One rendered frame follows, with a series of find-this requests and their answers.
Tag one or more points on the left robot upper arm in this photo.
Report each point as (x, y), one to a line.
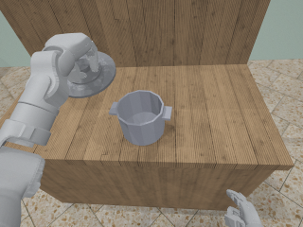
(20, 177)

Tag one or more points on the knob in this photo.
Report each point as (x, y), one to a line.
(83, 64)

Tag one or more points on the lid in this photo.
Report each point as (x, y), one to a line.
(95, 82)

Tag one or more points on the robot left hand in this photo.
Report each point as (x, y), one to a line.
(78, 44)

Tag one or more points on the table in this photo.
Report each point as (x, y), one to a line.
(194, 55)

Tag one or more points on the left robot forearm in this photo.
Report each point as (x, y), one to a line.
(45, 92)

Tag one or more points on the robot right hand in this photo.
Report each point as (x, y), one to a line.
(240, 218)

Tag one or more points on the pot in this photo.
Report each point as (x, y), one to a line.
(141, 115)

